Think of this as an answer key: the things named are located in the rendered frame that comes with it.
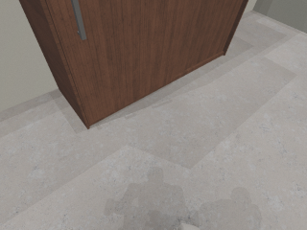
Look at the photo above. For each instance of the handle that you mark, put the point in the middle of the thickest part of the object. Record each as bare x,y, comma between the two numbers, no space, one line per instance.
79,19

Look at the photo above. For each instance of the wardrobe door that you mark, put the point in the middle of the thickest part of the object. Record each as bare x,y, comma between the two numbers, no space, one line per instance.
207,26
131,49

